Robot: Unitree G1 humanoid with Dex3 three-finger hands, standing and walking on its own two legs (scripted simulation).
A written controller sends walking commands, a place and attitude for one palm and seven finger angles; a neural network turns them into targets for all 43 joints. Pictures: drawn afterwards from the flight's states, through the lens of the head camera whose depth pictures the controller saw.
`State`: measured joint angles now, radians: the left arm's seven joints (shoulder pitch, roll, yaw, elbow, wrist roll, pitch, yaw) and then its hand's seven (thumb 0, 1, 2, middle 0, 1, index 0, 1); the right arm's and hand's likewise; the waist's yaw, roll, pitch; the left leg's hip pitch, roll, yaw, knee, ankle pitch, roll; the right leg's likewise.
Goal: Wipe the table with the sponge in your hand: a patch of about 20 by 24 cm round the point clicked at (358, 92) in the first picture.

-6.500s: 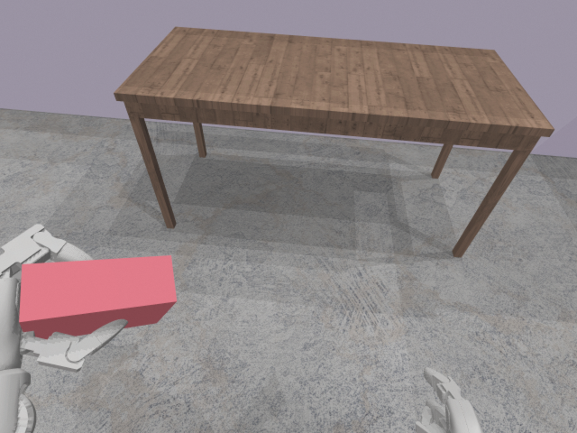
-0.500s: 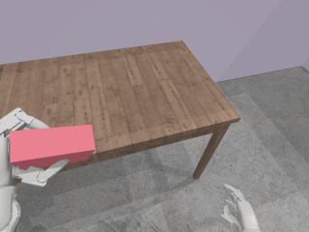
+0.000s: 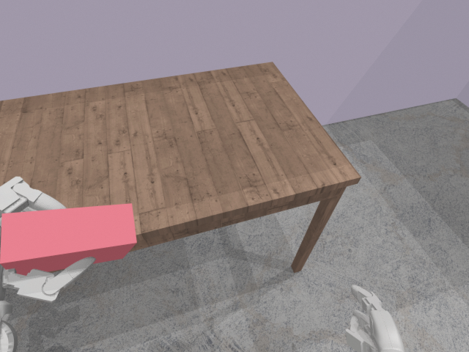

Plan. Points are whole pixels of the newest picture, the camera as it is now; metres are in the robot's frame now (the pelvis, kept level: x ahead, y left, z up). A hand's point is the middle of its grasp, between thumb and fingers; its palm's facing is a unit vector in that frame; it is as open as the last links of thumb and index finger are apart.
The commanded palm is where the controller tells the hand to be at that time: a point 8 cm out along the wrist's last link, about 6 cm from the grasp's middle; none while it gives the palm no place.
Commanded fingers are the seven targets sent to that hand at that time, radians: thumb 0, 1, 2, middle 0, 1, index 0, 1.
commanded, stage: look again from close up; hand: left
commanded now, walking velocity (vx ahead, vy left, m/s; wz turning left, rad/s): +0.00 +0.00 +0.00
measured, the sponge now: (92, 237) +0.23 +0.20 +0.14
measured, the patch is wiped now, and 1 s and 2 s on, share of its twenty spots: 0.00 0.00 0.00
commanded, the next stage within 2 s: shuffle to correct the standing spot in 0.30 s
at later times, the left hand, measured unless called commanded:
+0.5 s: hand (40, 239) +0.21 +0.25 +0.16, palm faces +0.41 -0.84 -0.37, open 9.4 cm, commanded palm +0.16 +0.29 +0.18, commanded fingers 0.00 0.10 1.30 -1.20 -1.60 -1.20 -1.60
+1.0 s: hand (87, 172) +0.32 +0.24 +0.16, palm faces +0.32 -0.84 -0.44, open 9.4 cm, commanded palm +0.28 +0.28 +0.18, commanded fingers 0.00 0.10 1.30 -1.20 -1.60 -1.20 -1.60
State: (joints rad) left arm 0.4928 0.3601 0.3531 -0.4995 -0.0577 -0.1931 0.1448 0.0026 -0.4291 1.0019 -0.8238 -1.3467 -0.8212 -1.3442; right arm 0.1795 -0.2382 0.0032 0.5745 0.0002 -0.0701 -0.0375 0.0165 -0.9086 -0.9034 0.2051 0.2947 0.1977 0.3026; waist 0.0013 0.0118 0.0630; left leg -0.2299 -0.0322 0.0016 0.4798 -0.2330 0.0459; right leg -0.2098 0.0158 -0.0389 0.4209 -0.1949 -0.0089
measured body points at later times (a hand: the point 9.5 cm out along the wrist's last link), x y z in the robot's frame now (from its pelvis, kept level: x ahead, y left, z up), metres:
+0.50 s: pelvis +0.00 +0.01 +0.00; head +0.01 +0.02 +0.45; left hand +0.19 +0.30 +0.18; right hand +0.16 -0.21 -0.08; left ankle +0.02 +0.09 -0.74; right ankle +0.02 -0.11 -0.74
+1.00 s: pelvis +0.09 +0.01 -0.02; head +0.13 +0.02 +0.43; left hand +0.30 +0.28 +0.18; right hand +0.25 -0.25 -0.10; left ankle +0.10 +0.12 -0.74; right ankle +0.03 -0.10 -0.71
